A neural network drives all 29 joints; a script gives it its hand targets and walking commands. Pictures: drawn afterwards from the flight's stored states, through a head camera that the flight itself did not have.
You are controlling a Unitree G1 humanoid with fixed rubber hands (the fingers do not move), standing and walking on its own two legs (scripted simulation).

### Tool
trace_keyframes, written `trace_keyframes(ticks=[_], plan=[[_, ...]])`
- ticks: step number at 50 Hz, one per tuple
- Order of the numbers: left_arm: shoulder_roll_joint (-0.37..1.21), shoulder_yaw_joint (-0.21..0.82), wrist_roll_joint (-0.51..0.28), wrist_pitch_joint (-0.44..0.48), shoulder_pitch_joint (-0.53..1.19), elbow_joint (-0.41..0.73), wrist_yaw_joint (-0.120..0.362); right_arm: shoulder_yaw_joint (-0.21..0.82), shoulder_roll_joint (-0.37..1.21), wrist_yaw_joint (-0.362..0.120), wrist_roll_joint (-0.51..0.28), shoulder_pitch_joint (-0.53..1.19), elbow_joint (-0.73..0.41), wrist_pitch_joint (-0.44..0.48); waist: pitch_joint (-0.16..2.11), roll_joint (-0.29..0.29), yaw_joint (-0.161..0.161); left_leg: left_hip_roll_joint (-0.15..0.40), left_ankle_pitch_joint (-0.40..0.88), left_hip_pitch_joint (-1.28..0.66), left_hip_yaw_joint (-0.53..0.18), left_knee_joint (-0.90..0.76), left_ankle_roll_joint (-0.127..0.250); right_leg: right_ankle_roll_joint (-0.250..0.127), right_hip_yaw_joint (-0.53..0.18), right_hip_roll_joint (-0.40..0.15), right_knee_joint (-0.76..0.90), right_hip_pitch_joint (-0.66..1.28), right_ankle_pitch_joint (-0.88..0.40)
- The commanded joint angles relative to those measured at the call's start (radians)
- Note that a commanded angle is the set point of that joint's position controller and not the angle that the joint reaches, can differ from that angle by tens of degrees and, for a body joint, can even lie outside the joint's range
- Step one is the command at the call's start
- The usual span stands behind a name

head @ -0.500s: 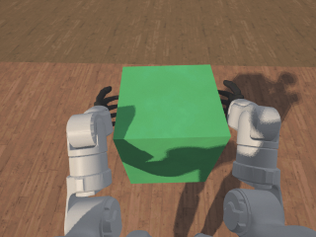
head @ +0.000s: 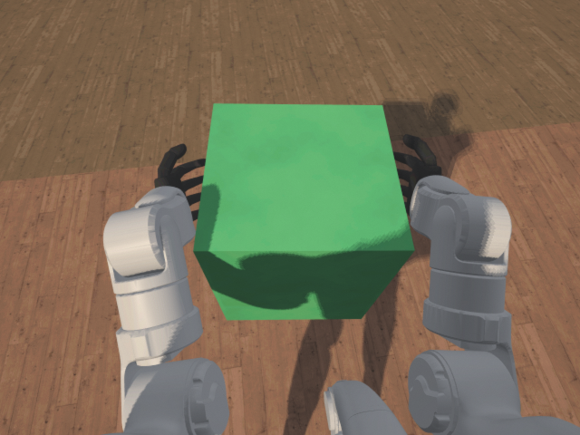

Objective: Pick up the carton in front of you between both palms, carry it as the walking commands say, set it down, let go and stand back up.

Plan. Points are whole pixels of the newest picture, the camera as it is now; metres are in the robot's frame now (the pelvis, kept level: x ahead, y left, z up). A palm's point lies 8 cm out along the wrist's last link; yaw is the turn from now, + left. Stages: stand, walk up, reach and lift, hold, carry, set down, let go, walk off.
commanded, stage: carry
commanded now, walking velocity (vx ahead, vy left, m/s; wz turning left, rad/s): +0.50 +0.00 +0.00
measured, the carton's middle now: (296, 224) +0.37 -0.03 +0.07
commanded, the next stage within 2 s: none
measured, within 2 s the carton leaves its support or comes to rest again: neither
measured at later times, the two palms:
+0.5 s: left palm (163, 36) +0.66 +0.14 +0.20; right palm (346, 17) +0.69 -0.16 +0.19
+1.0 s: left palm out of the picture +1.01 +0.12 +0.24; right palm out of the picture +1.01 -0.18 +0.24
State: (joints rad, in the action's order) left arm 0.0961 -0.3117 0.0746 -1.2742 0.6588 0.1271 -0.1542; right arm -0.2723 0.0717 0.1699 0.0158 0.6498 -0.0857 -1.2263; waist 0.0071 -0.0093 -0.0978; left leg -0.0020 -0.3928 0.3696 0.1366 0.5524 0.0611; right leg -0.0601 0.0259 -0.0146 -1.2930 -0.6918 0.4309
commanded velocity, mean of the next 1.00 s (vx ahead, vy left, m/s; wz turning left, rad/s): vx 0.50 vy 0.00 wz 0.00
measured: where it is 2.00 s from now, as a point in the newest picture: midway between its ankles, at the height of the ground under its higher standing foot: (263, 147)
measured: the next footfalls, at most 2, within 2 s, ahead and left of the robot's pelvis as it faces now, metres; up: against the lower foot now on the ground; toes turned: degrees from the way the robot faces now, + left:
right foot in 0.20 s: +0.32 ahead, -0.13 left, +0.03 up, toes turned -6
left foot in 0.60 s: +0.58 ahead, +0.09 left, +0.07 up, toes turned +7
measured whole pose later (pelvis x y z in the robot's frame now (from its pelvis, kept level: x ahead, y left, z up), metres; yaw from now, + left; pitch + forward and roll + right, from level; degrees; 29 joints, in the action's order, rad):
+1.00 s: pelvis +0.66 -0.02 +0.07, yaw +1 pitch +4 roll -1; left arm 0.08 -0.29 0.07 -1.27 0.66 0.14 -0.15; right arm -0.27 0.05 0.17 0.01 0.70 -0.07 -1.24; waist 0.08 0.03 -0.03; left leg 0.05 -0.56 0.13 0.11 0.50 0.00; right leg -0.06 0.13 -0.02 -0.70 -0.64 0.30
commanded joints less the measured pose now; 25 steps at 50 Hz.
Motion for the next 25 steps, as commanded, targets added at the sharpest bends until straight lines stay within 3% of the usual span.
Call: trace_keyframes(ticks=[1, 3, 5, 7, 8, 9, 10, 11, 12, 14, 15, 16, 18, 22, 25], plan=[[0.762, 0.642, -0.226, 0.043, 0.616, 0.060, 0.071, 0.728, 0.905, -0.146, -0.400, 0.749, -0.162, 0.004, 0.460, 0.104, 0.032, 0.272, 0.245, -0.509, -0.331, -0.198, 0.172, 0.011, -0.008, -0.056, 0.178, -0.173, -0.057], [0.728, 0.649, -0.228, 0.030, 0.598, 0.057, 0.072, 0.708, 0.865, -0.141, -0.370, 0.689, -0.119, -0.010, 0.421, 0.113, 0.028, 0.249, 0.292, -0.446, -0.251, -0.214, 0.156, 0.019, 0.025, -0.052, 0.366, -0.086, -0.099], [0.713, 0.654, -0.237, 0.016, 0.593, 0.039, 0.078, 0.682, 0.834, -0.139, -0.336, 0.655, -0.073, -0.024, 0.389, 0.151, 0.045, 0.219, 0.375, -0.383, -0.169, -0.211, 0.124, 0.015, 0.098, -0.014, 0.521, 0.042, -0.136], [0.709, 0.647, -0.251, 0.003, 0.594, 0.001, 0.087, 0.650, 0.807, -0.135, -0.303, 0.629, -0.026, -0.037, 0.404, 0.189, 0.103, 0.208, 0.590, -0.334, -0.099, -0.108, 0.086, 0.003, 0.197, 0.056, 0.604, 0.237, -0.125], [0.716, 0.645, -0.259, -0.001, 0.601, -0.022, 0.090, 0.631, 0.795, -0.131, -0.287, 0.606, 0.002, -0.043, 0.438, 0.152, 0.146, 0.189, 0.714, -0.277, -0.036, 0.043, 0.050, -0.008, 0.245, 0.103, 0.692, 0.416, -0.165], [0.718, 0.640, -0.270, -0.002, 0.594, -0.054, 0.092, 0.608, 0.773, -0.126, -0.267, 0.599, 0.023, -0.048, 0.525, 0.060, 0.191, 0.141, 0.677, -0.151, 0.008, 0.253, 0.002, -0.027, 0.173, 0.074, 0.702, 0.682, -0.135], [0.712, 0.638, -0.276, -0.001, 0.588, -0.068, 0.091, 0.593, 0.761, -0.121, -0.254, 0.609, 0.024, -0.055, 0.570, -0.137, 0.215, 0.064, 0.410, 0.086, -0.008, 0.515, -0.054, -0.111, -0.264, -0.161, 0.799, 0.870, 0.105], [0.743, 0.646, -0.291, 0.003, 0.612, -0.086, 0.092, 0.571, 0.773, -0.117, -0.237, 0.603, 0.032, -0.060, 0.546, -0.336, 0.198, -0.096, -0.106, 0.388, -0.048, 0.741, -0.065, -0.257, -0.730, -0.333, 0.968, 1.001, -0.044], [0.794, 0.657, -0.319, 0.007, 0.626, -0.059, 0.101, 0.563, 0.787, -0.114, -0.223, 0.621, 0.033, -0.058, 0.515, -0.233, 0.197, -0.035, -0.130, 0.431, -0.154, 0.901, -0.032, -0.271, -0.743, -0.329, 0.947, 0.913, -0.202], [0.906, 0.730, -0.407, 0.023, 0.784, 0.015, 0.124, 0.539, 0.836, -0.112, -0.186, 0.642, 0.031, -0.042, 0.476, -0.027, 0.190, 0.022, -0.088, 0.481, -0.184, 0.935, -0.009, -0.237, -0.510, -0.301, 0.845, 0.831, -0.362], [0.952, 0.756, -0.448, 0.037, 0.842, 0.057, 0.133, 0.543, 0.862, -0.110, -0.183, 0.660, 0.006, -0.032, 0.472, 0.002, 0.178, 0.044, -0.058, 0.468, -0.190, 0.876, -0.002, -0.190, -0.439, -0.280, 0.855, 0.788, -0.301], [0.977, 0.775, -0.481, 0.052, 0.887, 0.109, 0.138, 0.556, 0.886, -0.107, -0.186, 0.686, -0.028, -0.021, 0.475, -0.020, 0.162, 0.053, -0.047, 0.457, -0.186, 0.825, 0.003, -0.162, -0.388, -0.263, 0.877, 0.768, -0.219], [0.967, 0.787, -0.497, 0.065, 0.886, 0.131, 0.137, 0.566, 0.871, -0.095, -0.170, 0.665, -0.030, -0.010, 0.464, -0.077, 0.163, 0.053, -0.021, 0.469, -0.139, 0.759, -0.003, -0.164, -0.327, -0.258, 0.909, 0.766, -0.166], [0.871, 0.751, -0.455, 0.056, 0.762, 0.102, 0.123, 0.591, 0.801, -0.082, -0.164, 0.601, -0.045, -0.015, 0.434, -0.094, 0.174, 0.074, 0.035, 0.467, -0.104, 0.489, -0.025, -0.175, -0.202, -0.245, 0.944, 0.782, -0.262], [0.815, 0.738, -0.434, 0.037, 0.730, 0.098, 0.111, 0.594, 0.760, -0.083, -0.179, 0.605, -0.070, -0.032, 0.396, -0.117, 0.160, 0.029, 0.112, 0.293, -0.012, 0.240, -0.023, -0.133, -0.081, -0.202, 0.959, 0.697, -0.361]])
